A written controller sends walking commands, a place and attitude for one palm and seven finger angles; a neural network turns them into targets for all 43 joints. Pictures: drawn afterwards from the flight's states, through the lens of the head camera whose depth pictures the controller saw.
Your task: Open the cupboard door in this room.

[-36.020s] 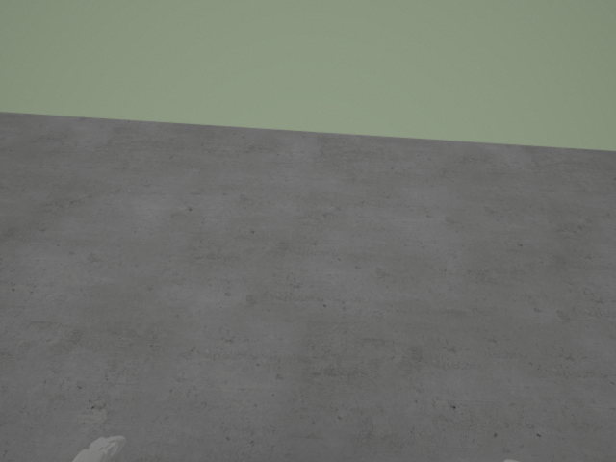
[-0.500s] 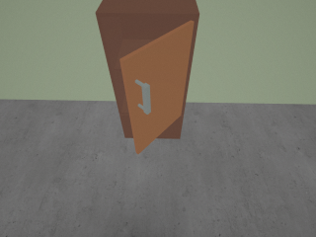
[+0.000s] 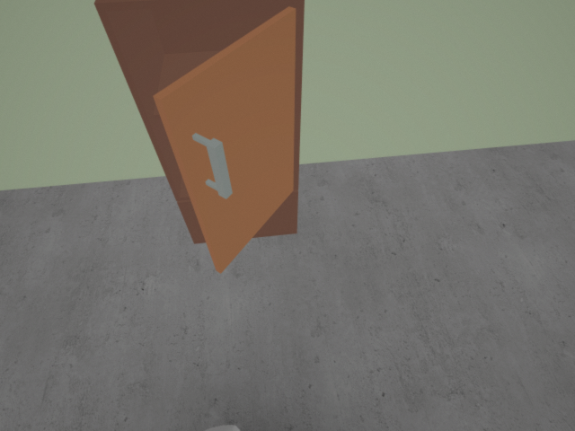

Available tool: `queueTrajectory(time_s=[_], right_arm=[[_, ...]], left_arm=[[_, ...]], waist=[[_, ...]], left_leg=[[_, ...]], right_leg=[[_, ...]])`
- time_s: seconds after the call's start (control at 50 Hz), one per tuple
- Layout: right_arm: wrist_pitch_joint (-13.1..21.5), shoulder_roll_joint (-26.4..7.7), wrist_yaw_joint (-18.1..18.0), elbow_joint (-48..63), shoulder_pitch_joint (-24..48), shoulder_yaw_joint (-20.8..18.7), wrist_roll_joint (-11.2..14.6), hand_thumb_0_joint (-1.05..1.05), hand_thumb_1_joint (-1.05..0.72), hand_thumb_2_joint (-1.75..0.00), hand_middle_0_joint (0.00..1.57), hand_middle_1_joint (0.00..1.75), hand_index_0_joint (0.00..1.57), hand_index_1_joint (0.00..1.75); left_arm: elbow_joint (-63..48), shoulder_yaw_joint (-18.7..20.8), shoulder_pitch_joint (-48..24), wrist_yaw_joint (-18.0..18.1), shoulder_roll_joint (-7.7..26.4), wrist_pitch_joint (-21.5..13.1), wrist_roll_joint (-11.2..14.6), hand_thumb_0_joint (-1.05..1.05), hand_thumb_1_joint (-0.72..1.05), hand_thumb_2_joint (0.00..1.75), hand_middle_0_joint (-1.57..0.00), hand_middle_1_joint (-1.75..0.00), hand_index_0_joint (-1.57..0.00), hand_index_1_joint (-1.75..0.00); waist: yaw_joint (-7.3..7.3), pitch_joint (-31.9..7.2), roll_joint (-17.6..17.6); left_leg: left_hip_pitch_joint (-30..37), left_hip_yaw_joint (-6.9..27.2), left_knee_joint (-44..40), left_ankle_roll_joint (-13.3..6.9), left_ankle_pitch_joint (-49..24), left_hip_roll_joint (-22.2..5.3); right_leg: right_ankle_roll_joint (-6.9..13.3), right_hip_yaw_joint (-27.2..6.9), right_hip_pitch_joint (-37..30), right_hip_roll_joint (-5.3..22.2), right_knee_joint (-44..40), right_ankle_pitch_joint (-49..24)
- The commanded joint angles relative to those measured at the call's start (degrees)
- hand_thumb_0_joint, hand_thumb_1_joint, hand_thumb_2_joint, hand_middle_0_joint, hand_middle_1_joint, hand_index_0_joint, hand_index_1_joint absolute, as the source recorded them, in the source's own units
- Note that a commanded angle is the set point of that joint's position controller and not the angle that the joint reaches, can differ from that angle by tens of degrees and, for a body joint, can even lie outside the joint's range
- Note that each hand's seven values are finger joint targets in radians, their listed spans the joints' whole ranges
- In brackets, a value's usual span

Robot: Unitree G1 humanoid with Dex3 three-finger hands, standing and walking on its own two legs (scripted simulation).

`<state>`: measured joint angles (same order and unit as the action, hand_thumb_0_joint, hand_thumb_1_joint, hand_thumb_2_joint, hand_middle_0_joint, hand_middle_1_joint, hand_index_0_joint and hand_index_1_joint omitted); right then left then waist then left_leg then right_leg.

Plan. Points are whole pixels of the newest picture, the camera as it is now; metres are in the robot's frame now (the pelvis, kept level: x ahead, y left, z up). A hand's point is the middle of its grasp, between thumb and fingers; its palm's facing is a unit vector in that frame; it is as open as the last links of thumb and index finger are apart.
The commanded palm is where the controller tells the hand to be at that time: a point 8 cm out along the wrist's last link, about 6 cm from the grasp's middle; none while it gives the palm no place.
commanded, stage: walk to a spot facing it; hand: left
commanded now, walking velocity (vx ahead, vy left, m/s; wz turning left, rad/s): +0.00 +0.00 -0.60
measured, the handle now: (212, 166) +0.57 +0.20 -0.03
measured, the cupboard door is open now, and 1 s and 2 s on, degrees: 49 49 49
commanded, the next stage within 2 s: none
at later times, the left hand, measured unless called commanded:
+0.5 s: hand out of the picture +0.09 +0.16 -0.15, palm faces -0.18 -0.95 -0.24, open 7.3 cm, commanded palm none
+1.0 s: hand (247, 358) +0.24 +0.09 -0.15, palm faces -0.56 -0.77 -0.30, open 7.3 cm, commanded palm none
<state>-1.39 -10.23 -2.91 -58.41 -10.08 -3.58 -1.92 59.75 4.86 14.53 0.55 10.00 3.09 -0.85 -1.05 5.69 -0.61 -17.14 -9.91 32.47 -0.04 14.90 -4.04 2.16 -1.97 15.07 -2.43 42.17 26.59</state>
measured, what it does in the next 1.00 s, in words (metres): steps on the spot, turning right: left foot, then right foot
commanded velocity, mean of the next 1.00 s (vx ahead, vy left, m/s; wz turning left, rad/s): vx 0.02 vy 0.00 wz -0.60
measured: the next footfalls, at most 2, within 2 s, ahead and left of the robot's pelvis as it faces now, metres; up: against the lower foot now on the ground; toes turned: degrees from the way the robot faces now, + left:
left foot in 0.62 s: +0.12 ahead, +0.11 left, +0.00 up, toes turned -24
right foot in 0.94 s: +0.00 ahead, -0.15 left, +0.00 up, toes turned -37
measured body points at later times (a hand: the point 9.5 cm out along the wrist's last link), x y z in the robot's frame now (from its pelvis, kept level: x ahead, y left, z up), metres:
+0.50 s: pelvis +0.01 -0.02 +0.01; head +0.06 -0.04 +0.46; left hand +0.10 +0.21 -0.13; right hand +0.08 -0.30 -0.12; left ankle +0.06 +0.12 -0.67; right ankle -0.03 -0.10 -0.73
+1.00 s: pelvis +0.02 -0.02 -0.01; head +0.06 -0.07 +0.44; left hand +0.27 +0.13 -0.13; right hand -0.11 -0.26 -0.16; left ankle +0.08 +0.12 -0.69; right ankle -0.03 -0.13 -0.73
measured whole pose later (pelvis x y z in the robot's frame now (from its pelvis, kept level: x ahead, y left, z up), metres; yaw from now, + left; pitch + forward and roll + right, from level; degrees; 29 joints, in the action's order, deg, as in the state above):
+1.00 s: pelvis +0.02 -0.02 -0.01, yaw -36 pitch +0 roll -1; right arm -3.7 -15.5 -1.7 -52.9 -14.8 -3.7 -1.0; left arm 50.3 4.3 8.0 -0.9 14.7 1.6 -1.1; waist 1.3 6.9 2.7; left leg -21.1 -3.2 53.5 3.4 30.6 -7.0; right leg 1.3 1.8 18.9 -0.1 36.9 17.3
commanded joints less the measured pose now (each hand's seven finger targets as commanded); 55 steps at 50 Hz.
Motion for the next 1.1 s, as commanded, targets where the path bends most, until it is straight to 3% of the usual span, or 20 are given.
queueTrajectory(time_s=[0.0, 0.04, 0.06, 0.08, 0.12, 0.22, 0.46, 0.54, 0.56, 0.58, 0.6, 0.64, 0.66, 0.74, 0.8, 0.86, 0.88, 0.92, 0.96, 1.08], right_arm=[[1.09, -10.71, -0.23, 3.82, -2.83, -2.21, -0.41, 0.00, -0.90, -0.90, 0.20, 0.30, 0.20, 0.30], [0.64, -10.87, -0.05, 5.35, 1.32, -2.11, -0.02, 0.00, -0.90, -0.90, 0.20, 0.30, 0.20, 0.30], [0.17, -9.00, 0.12, 6.62, 3.00, -2.00, 0.63, 0.00, -0.90, -0.90, 0.20, 0.30, 0.20, 0.30], [-0.01, -4.86, 0.57, 8.85, 3.66, -1.45, 1.00, 0.00, -0.90, -0.90, 0.20, 0.30, 0.20, 0.30], [-0.58, -6.51, 1.34, 8.89, 4.88, -1.79, 1.04, 0.00, -0.90, -0.90, 0.20, 0.30, 0.20, 0.30], [-0.76, -5.43, 1.17, 8.45, 5.28, -1.58, 1.17, 0.00, -0.90, -0.90, 0.20, 0.30, 0.20, 0.30], [0.21, -5.47, 0.67, 12.35, 8.21, -1.26, 1.89, 0.00, -0.90, -0.90, 0.20, 0.30, 0.20, 0.30], [1.17, -6.09, 0.28, 10.75, 0.49, -1.24, 2.14, 0.00, -0.90, -0.90, 0.20, 0.30, 0.20, 0.30], [1.71, -8.70, -0.04, 10.12, -2.16, -1.62, 1.85, 0.00, -0.90, -0.90, 0.20, 0.30, 0.20, 0.30], [2.30, -14.46, -0.25, 10.40, -4.03, -2.56, 0.94, 0.00, -0.90, -0.90, 0.20, 0.30, 0.20, 0.30], [1.87, -15.61, -0.55, 10.81, -5.74, -2.51, 0.56, 0.00, -0.90, -0.90, 0.20, 0.30, 0.20, 0.30], [1.77, -13.88, -0.50, 12.87, -2.41, -1.48, -0.32, 0.00, -0.90, -0.90, 0.20, 0.30, 0.20, 0.30], [2.02, -12.29, -0.40, 12.50, -1.06, -0.98, -0.45, 0.00, -0.90, -0.90, 0.20, 0.30, 0.20, 0.30], [1.85, -11.70, -0.39, 11.60, -2.89, -0.93, -0.49, 0.00, -0.90, -0.90, 0.20, 0.30, 0.20, 0.30], [1.55, -13.31, 0.09, 10.47, -6.39, -1.70, -0.20, 0.00, -0.90, -0.90, 0.20, 0.30, 0.20, 0.30], [1.03, -14.22, 0.72, 10.57, -5.51, -2.13, 0.31, 0.00, -0.90, -0.90, 0.20, 0.30, 0.20, 0.30], [0.94, -13.35, 0.95, 10.98, -4.67, -2.12, 0.63, 0.00, -0.90, -0.90, 0.20, 0.30, 0.20, 0.30], [0.45, -7.70, 1.20, 14.62, 0.00, -0.58, 1.46, 0.00, -0.90, -0.90, 0.20, 0.30, 0.20, 0.30], [-0.20, -8.49, 1.22, 13.39, -0.89, -0.95, 1.56, 0.00, -0.90, -0.90, 0.20, 0.30, 0.20, 0.30], [0.67, -6.81, 2.89, 11.32, -2.05, -0.78, 0.75, 0.00, -0.90, -0.90, 0.20, 0.30, 0.20, 0.30]], left_arm=[[-5.59, 1.17, 1.09, -0.98, 4.04, -0.88, -0.41, 0.00, 0.90, 0.90, -0.20, -0.30, -0.20, -0.30], [-4.20, 1.48, 6.88, -1.18, 4.62, -1.15, -0.57, 0.00, 0.90, 0.90, -0.20, -0.30, -0.20, -0.30], [-3.65, 2.03, 9.66, -0.79, 7.64, -1.50, -1.05, 0.00, 0.90, 0.90, -0.20, -0.30, -0.20, -0.30], [-4.40, 3.11, 8.72, 0.16, 14.27, -1.82, -1.73, 0.00, 0.90, 0.90, -0.20, -0.30, -0.20, -0.30], [-5.97, 2.82, 5.81, 0.76, 14.11, -1.75, -0.52, 0.00, 0.90, 0.90, -0.20, -0.30, -0.20, -0.30], [-7.36, 2.32, 3.77, 1.43, 11.28, -2.78, -0.12, 0.00, 0.90, 0.90, -0.20, -0.30, -0.20, -0.30], [-9.27, 2.92, 3.89, 1.24, 12.99, -2.39, -0.93, 0.00, 0.90, 0.90, -0.20, -0.30, -0.20, -0.30], [-10.74, 2.81, -0.63, 0.78, 12.61, -2.08, -0.30, 0.00, 0.90, 0.90, -0.20, -0.30, -0.20, -0.30], [-11.24, 2.44, -0.67, 0.68, 10.43, -2.03, 0.04, 0.00, 0.90, 0.90, -0.20, -0.30, -0.20, -0.30], [-11.84, 1.90, 1.39, 0.04, 7.71, -1.98, 0.70, 0.00, 0.90, 0.90, -0.20, -0.30, -0.20, -0.30], [-12.62, 1.69, -0.88, -0.28, 8.89, -2.11, 0.12, 0.00, 0.90, 0.90, -0.20, -0.30, -0.20, -0.30], [-13.50, 2.07, -0.14, -1.40, 8.48, -2.21, -0.94, 0.00, 0.90, 0.90, -0.20, -0.30, -0.20, -0.30], [-12.26, 2.32, -1.10, -1.46, 8.59, -1.75, -1.28, 0.00, 0.90, 0.90, -0.20, -0.30, -0.20, -0.30], [-13.30, 0.92, -3.25, -2.61, 6.57, -1.10, -0.46, 0.00, 0.90, 0.90, -0.20, -0.30, -0.20, -0.30], [-13.54, 0.53, -5.45, -2.91, 6.39, -1.47, -0.30, 0.00, 0.90, 0.90, -0.20, -0.30, -0.20, -0.30], [-12.55, 0.78, -2.47, -2.85, 8.09, -1.70, -0.24, 0.00, 0.90, 0.90, -0.20, -0.30, -0.20, -0.30], [-11.60, 1.39, 0.65, -2.56, 10.02, -1.89, -0.31, 0.00, 0.90, 0.90, -0.20, -0.30, -0.20, -0.30], [-9.95, 3.24, 6.10, -0.78, 20.72, -2.18, -0.61, 0.00, 0.90, 0.90, -0.20, -0.30, -0.20, -0.30], [-10.69, 2.85, 2.43, 0.30, 17.34, -1.73, -0.33, 0.00, 0.90, 0.90, -0.20, -0.30, -0.20, -0.30], [-12.10, 2.06, -3.87, -0.33, 15.30, -2.55, -0.87, 0.00, 0.90, 0.90, -0.20, -0.30, -0.20, -0.30]], waist=[[0.53, -6.66, 10.14], [-3.05, -8.63, 4.21], [-4.70, -7.69, -7.81], [-4.54, -4.62, -24.01], [-2.97, -1.73, -11.23], [-1.15, -6.43, -4.49], [-1.58, -6.75, -5.91], [2.32, -8.94, -4.50], [3.19, -10.46, 1.53], [2.97, -12.74, 16.77], [3.56, -10.29, 15.35], [1.40, -6.62, 6.85], [0.54, -5.59, 13.80], [1.12, -7.98, 13.98], [2.93, -9.72, 13.50], [0.71, -9.16, 11.89], [-1.26, -9.85, 7.73], [-5.60, -10.10, -18.85], [-3.52, -8.22, -12.37], [-0.18, -5.64, -7.56]], left_leg=[[6.18, 14.34, -13.57, -9.47, -10.07, -19.74], [1.68, 6.66, -4.23, -4.96, -8.85, -14.70], [-3.84, 2.16, 5.55, -1.02, 1.34, -7.96], [-16.37, -0.75, 20.14, 2.72, 18.80, 1.47], [-18.29, 9.16, 31.68, 1.98, 16.24, 0.26], [-18.10, 10.94, 31.59, 3.40, 7.92, 0.86], [-11.76, 12.29, 16.83, 3.23, 10.40, 3.20], [5.19, 12.03, -2.78, 2.37, -0.26, 3.97], [14.80, 17.61, -10.42, 0.66, -3.56, -2.12], [21.92, 33.13, -14.82, -5.50, -10.69, -17.73], [16.98, 37.58, -15.41, -11.26, -18.14, -24.96], [6.60, 30.39, -15.80, -12.35, -15.58, -21.91], [5.49, 26.56, -14.52, -10.34, -20.31, -18.28], [10.90, 11.08, -8.38, -6.55, -33.69, -11.80], [12.13, 8.90, -6.24, -5.71, -33.56, -12.56], [6.18, 6.84, -1.96, -2.85, -24.40, -12.35], [0.76, 5.04, 2.97, -0.62, -16.62, -10.64], [-17.13, 2.94, 27.27, 3.87, 24.89, 0.55], [-18.64, 9.88, 33.64, 2.82, 18.06, -2.08], [-8.42, 5.85, 17.00, 3.81, 10.16, 0.28]], right_leg=[[-0.47, 1.01, 5.64, 4.53, 6.62, 4.80], [-1.15, 3.05, -3.65, 3.78, -7.14, -8.03], [-0.29, -4.40, -6.56, 6.87, -19.10, -16.46], [3.86, -25.97, -8.69, 19.94, -27.08, -26.20], [9.49, -23.29, -5.40, 20.36, -25.11, -27.89], [7.42, -18.39, -12.29, 13.97, -19.09, -45.16], [10.14, -26.55, -9.99, 13.26, -18.62, -43.15], [5.26, -23.77, -0.96, 8.14, -14.06, -38.91], [2.39, -19.95, 7.20, 3.50, -9.71, -27.80], [-1.29, -9.95, 16.75, -3.95, 1.71, -1.16], [-3.41, -3.81, 18.13, -2.30, 14.20, 10.33], [-4.56, -1.54, 16.91, 0.95, 24.05, 6.66], [-4.93, -1.83, 18.01, 1.83, 25.69, 4.38], [-5.04, 4.35, 13.68, 2.69, 12.69, 1.52], [-4.15, 7.48, 8.09, 1.30, 2.40, -1.68], [-2.68, 8.26, -2.08, 0.99, -9.65, -11.65], [-1.49, 5.64, -9.55, 2.94, -15.43, -18.15], [9.30, -23.83, -15.60, 25.32, -22.65, -42.57], [10.63, -19.38, -11.45, 21.21, -23.46, -22.67], [9.02, -15.62, -1.21, 13.94, -25.57, -3.38]])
